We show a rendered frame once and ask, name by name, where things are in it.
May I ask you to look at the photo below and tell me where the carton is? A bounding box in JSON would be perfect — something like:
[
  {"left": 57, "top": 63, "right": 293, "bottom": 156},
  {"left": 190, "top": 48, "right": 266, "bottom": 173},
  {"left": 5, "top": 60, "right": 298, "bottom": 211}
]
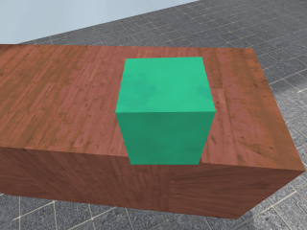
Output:
[{"left": 115, "top": 57, "right": 216, "bottom": 165}]

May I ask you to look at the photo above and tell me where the pedestal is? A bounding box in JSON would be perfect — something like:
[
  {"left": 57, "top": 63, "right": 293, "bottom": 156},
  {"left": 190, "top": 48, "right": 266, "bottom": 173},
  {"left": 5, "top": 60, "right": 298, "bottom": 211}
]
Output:
[{"left": 0, "top": 44, "right": 306, "bottom": 219}]

